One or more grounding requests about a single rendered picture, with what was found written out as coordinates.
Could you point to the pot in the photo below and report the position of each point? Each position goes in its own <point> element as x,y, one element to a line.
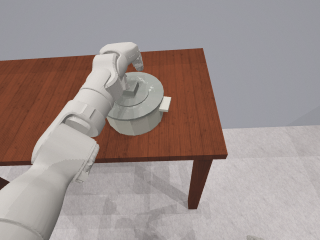
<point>143,125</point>

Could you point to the robot left upper arm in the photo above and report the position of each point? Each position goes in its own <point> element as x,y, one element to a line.
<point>30,204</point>

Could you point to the lid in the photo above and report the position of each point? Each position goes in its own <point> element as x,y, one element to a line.
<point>147,99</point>

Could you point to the table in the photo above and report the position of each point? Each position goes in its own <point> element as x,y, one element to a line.
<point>34,91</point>

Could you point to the left robot hand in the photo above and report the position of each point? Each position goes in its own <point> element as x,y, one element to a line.
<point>132,54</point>

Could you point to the robot left forearm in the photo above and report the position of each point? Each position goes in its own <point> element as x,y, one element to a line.
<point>88,110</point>

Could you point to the knob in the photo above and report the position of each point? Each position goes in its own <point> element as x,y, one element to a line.
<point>134,85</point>

